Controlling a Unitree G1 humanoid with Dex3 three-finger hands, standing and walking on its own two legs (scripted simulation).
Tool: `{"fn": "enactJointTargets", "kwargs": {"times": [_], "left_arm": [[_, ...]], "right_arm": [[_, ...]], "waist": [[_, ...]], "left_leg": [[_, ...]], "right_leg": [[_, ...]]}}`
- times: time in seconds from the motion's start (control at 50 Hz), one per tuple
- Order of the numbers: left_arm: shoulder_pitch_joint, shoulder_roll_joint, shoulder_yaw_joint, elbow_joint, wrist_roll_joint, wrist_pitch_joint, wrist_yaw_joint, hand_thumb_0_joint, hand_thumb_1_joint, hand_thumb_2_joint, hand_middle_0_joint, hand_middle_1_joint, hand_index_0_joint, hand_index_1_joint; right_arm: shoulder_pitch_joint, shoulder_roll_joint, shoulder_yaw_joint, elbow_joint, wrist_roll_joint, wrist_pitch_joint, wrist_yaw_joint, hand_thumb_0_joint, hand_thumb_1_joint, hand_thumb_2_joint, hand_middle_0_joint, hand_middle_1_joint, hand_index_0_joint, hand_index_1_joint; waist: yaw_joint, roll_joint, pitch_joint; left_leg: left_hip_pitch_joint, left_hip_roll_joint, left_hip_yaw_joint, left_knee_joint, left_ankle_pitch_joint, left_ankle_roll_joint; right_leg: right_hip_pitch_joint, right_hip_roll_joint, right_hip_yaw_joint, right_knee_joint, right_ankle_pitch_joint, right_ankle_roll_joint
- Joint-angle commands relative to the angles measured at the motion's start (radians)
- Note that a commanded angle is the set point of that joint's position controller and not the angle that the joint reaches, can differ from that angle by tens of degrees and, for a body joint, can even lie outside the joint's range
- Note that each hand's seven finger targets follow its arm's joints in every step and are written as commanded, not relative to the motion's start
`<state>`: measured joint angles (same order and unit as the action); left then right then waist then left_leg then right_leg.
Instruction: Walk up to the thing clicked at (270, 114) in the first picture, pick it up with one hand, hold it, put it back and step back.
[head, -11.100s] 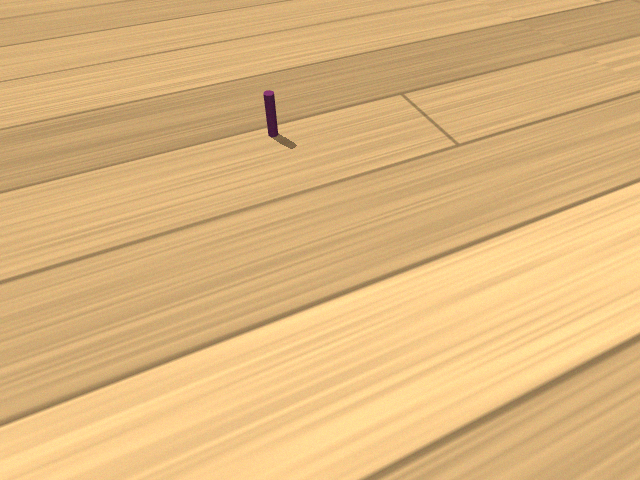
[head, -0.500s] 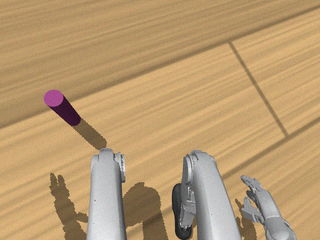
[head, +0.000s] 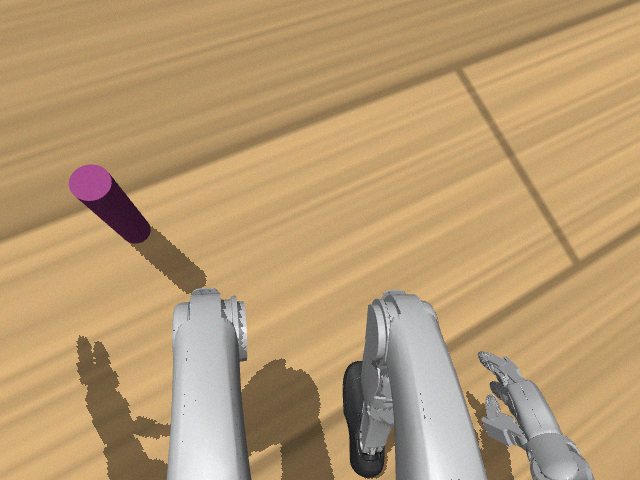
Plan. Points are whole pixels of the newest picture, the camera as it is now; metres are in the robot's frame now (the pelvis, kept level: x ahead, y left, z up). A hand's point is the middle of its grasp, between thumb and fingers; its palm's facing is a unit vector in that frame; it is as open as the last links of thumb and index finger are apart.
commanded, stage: go down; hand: left
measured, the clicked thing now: (117, 210) +0.46 +0.33 -0.29
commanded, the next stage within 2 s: approach in 0.02 s
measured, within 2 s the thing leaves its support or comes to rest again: neither
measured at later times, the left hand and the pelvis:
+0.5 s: hand out of the picture +0.34 +0.46 -0.09, palm faces +0.41 -0.91 +0.00, open 17.6 cm; pelvis -0.01 +0.00 -0.06, yaw -3 degrees
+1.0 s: hand (71, 248) +0.39 +0.38 -0.26, palm faces +0.41 -0.91 +0.04, open 17.4 cm; pelvis -0.01 +0.02 -0.12, yaw -8 degrees
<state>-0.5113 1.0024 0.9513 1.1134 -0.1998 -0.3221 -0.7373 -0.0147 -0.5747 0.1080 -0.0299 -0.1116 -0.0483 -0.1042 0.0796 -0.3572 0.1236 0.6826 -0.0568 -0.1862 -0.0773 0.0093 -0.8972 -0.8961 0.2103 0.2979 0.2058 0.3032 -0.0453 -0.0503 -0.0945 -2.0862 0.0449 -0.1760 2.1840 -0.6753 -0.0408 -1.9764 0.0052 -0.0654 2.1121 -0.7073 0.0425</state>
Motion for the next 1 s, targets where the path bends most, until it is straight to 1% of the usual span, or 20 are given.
{"fn": "enactJointTargets", "kwargs": {"times": [0.0,0.08,0.12,0.18,0.26,0.3,0.34,0.36,0.4,0.46,0.5,0.52,0.58,0.62,0.66,0.78,0.84,0.9,0.96,0.98], "left_arm": [[-0.112,0.474,0.090,-0.167,-0.046,-0.063,0.004,0.000,-0.566,0.117,-0.021,-0.112,-0.037,-0.101],[-0.122,0.475,0.091,-0.171,-0.048,-0.067,-0.004,0.000,-0.559,0.114,-0.022,-0.109,-0.038,-0.098],[-0.117,0.483,0.105,-0.152,-0.054,-0.073,-0.009,0.000,-0.584,0.024,-0.069,-0.086,-0.076,-0.079],[-0.127,0.446,0.100,-0.087,-0.073,-0.093,-0.018,0.000,-0.611,0.000,-0.091,-0.091,-0.102,-0.079],[-0.165,0.404,0.073,-0.007,-0.092,-0.162,-0.028,0.000,-0.611,0.000,-0.084,-0.103,-0.096,-0.090],[-0.186,0.384,0.056,0.021,-0.098,-0.203,-0.023,0.000,-0.611,0.000,-0.084,-0.101,-0.098,-0.086],[-0.193,0.368,0.049,0.054,-0.106,-0.244,-0.014,0.000,-0.611,0.000,-0.084,-0.105,-0.101,-0.089],[-0.201,0.356,0.037,0.064,-0.106,-0.263,-0.008,0.000,-0.611,0.010,-0.082,-0.105,-0.096,-0.091],[-0.210,0.344,0.025,0.081,-0.102,-0.297,0.007,0.000,-0.611,0.020,-0.080,-0.110,-0.096,-0.095],[-0.230,0.418,0.060,0.047,-0.079,-0.350,0.044,0.000,-0.611,0.032,-0.081,-0.119,-0.099,-0.104],[-0.201,0.419,0.071,0.035,-0.066,-0.379,0.062,0.000,-0.611,0.013,-0.084,-0.118,-0.106,-0.098],[-0.216,0.430,0.069,0.009,-0.060,-0.396,0.069,0.000,-0.611,0.017,-0.087,-0.129,-0.111,-0.108],[-0.183,0.428,0.071,-0.007,-0.048,-0.438,0.085,0.000,-0.611,0.009,-0.088,-0.136,-0.115,-0.111],[-0.176,0.385,0.050,-0.010,-0.052,-0.468,0.097,0.000,-0.611,0.029,-0.081,-0.147,-0.111,-0.121],[-0.160,0.361,0.051,0.032,-0.063,-0.486,0.115,0.000,-0.611,0.024,-0.081,-0.147,-0.113,-0.118],[-0.190,0.273,-0.048,0.137,-0.057,-0.559,0.183,0.000,-0.611,0.060,-0.057,-0.167,-0.113,-0.122],[-0.203,0.244,-0.067,0.158,-0.053,-0.602,0.247,0.000,-0.611,0.067,-0.054,-0.166,-0.114,-0.118],[-0.214,0.207,-0.087,0.159,-0.033,-0.642,0.323,0.000,-0.611,0.102,-0.050,-0.174,-0.107,-0.130],[-0.215,0.185,-0.111,0.140,0.005,-0.668,0.400,0.000,-0.611,0.110,-0.052,-0.170,-0.107,-0.128],[-0.221,0.200,-0.107,0.127,0.018,-0.676,0.426,0.000,-0.611,0.108,-0.054,-0.167,-0.109,-0.125]], "right_arm": [[0.111,-0.236,-0.084,-0.054,0.008,-0.023,-0.015,0.000,-0.891,-0.902,0.200,0.300,0.200,0.300],[0.115,-0.242,-0.082,-0.053,0.008,-0.022,-0.013,0.000,-0.893,-0.902,0.200,0.300,0.200,0.300],[0.113,-0.244,-0.077,-0.049,0.006,-0.019,-0.012,0.000,-0.889,-0.894,0.199,0.300,0.199,0.300],[0.103,-0.236,-0.067,-0.049,-0.002,-0.023,-0.006,0.000,-0.897,-0.894,0.199,0.300,0.199,0.300],[0.070,-0.246,-0.053,-0.047,-0.018,-0.031,0.000,0.000,-0.897,-0.893,0.199,0.300,0.199,0.300],[0.060,-0.254,-0.042,-0.050,-0.030,-0.035,0.006,0.000,-0.897,-0.893,0.199,0.300,0.199,0.300],[0.051,-0.257,-0.033,-0.051,-0.041,-0.035,0.011,0.000,-0.894,-0.892,0.199,0.300,0.199,0.300],[0.046,-0.263,-0.027,-0.050,-0.048,-0.032,0.014,0.000,-0.895,-0.892,0.199,0.300,0.199,0.300],[0.030,-0.273,-0.021,-0.050,-0.061,-0.027,0.021,0.000,-0.891,-0.891,0.199,0.300,0.199,0.300],[0.016,-0.281,0.000,-0.049,-0.087,-0.009,0.033,0.000,-0.886,-0.890,0.199,0.300,0.199,0.300],[0.002,-0.286,0.007,-0.051,-0.103,0.008,0.042,0.000,-0.891,-0.890,0.200,0.300,0.200,0.300],[-0.003,-0.293,0.015,-0.049,-0.112,0.017,0.045,0.000,-0.890,-0.890,0.200,0.300,0.200,0.300],[-0.038,-0.297,0.033,-0.052,-0.137,0.044,0.052,0.000,-0.899,-0.892,0.200,0.300,0.200,0.300],[-0.060,-0.316,0.038,-0.056,-0.146,0.064,0.058,0.000,-0.898,-0.892,0.200,0.300,0.200,0.300],[-0.081,-0.318,0.057,-0.060,-0.156,0.077,0.063,0.000,-0.903,-0.893,0.200,0.300,0.200,0.300],[-0.133,-0.336,0.110,-0.081,-0.188,0.111,0.074,0.000,-0.891,-0.888,0.200,0.301,0.200,0.301],[-0.154,-0.342,0.134,-0.094,-0.206,0.123,0.087,0.000,-0.893,-0.889,0.200,0.301,0.200,0.301],[-0.164,-0.356,0.146,-0.101,-0.226,0.137,0.102,0.000,-0.891,-0.891,0.200,0.301,0.200,0.301],[-0.168,-0.352,0.155,-0.099,-0.242,0.153,0.119,0.000,-0.888,-0.891,0.200,0.301,0.200,0.301],[-0.176,-0.354,0.157,-0.102,-0.242,0.159,0.124,0.000,-0.888,-0.891,0.200,0.301,0.200,0.301]], "waist": [[0.071,0.299,-0.578],[0.059,0.312,-0.585],[0.061,0.315,-0.588],[0.037,0.236,-0.533],[0.009,0.195,-0.463],[-0.008,0.186,-0.469],[-0.007,0.167,-0.475],[-0.019,0.180,-0.480],[-0.019,0.201,-0.465],[0.001,0.261,-0.499],[0.009,0.307,-0.516],[-0.004,0.338,-0.524],[-0.002,0.388,-0.533],[-0.025,0.412,-0.484],[-0.037,0.391,-0.462],[-0.109,0.353,-0.365],[-0.119,0.315,-0.336],[-0.136,0.362,-0.313],[-0.137,0.392,-0.294],[-0.134,0.396,-0.274]], "left_leg": [[0.499,0.005,0.086,-0.305,0.106,0.052],[0.517,0.005,0.078,-0.294,0.141,0.049],[0.516,0.005,0.080,-0.276,0.170,0.048],[0.411,0.001,0.097,-0.225,0.137,0.059],[0.342,0.006,0.097,-0.167,0.091,0.060],[0.327,0.007,0.089,-0.144,0.072,0.058],[0.306,0.008,0.094,-0.114,0.073,0.057],[0.318,0.011,0.087,-0.103,0.078,0.053],[0.325,0.015,0.081,-0.084,0.063,0.049],[0.351,0.022,0.074,-0.054,0.113,0.038],[0.386,0.028,0.072,-0.031,0.157,0.031],[0.396,0.029,0.068,-0.020,0.180,0.027],[0.426,0.035,0.059,0.013,0.228,0.021],[0.417,0.037,0.041,0.007,0.212,0.013],[0.403,0.039,0.032,0.033,0.193,0.015],[0.334,0.045,0.000,0.090,0.136,0.016],[0.300,0.044,-0.010,0.115,0.107,0.019],[0.337,0.048,-0.029,0.114,0.136,0.003],[0.342,0.049,-0.034,0.120,0.148,-0.002],[0.320,0.048,-0.038,0.111,0.123,-0.003]], "right_leg": [[0.211,0.027,-0.051,-0.184,0.113,-0.076],[0.190,0.025,-0.057,-0.161,0.137,-0.078],[0.184,0.024,-0.058,-0.145,0.155,-0.079],[0.202,0.030,-0.056,-0.150,0.129,-0.073],[0.149,0.041,-0.066,-0.123,0.091,-0.070],[0.154,0.045,-0.077,-0.108,0.080,-0.068],[0.160,0.049,-0.077,-0.100,0.079,-0.066],[0.150,0.050,-0.087,-0.080,0.085,-0.066],[0.117,0.054,-0.098,-0.055,0.075,-0.068],[0.124,0.059,-0.110,-0.005,0.116,-0.071],[0.115,0.062,-0.115,0.026,0.151,-0.071],[0.125,0.062,-0.119,0.043,0.172,-0.071],[0.118,0.066,-0.129,0.079,0.207,-0.071],[0.088,0.067,-0.147,0.105,0.194,-0.073],[0.079,0.071,-0.159,0.111,0.186,-0.069],[0.072,0.079,-0.194,0.140,0.168,-0.064],[0.088,0.086,-0.207,0.142,0.160,-0.057],[0.074,0.087,-0.227,0.172,0.180,-0.057],[0.081,0.089,-0.231,0.178,0.198,-0.055],[0.072,0.089,-0.234,0.180,0.179,-0.057]]}}
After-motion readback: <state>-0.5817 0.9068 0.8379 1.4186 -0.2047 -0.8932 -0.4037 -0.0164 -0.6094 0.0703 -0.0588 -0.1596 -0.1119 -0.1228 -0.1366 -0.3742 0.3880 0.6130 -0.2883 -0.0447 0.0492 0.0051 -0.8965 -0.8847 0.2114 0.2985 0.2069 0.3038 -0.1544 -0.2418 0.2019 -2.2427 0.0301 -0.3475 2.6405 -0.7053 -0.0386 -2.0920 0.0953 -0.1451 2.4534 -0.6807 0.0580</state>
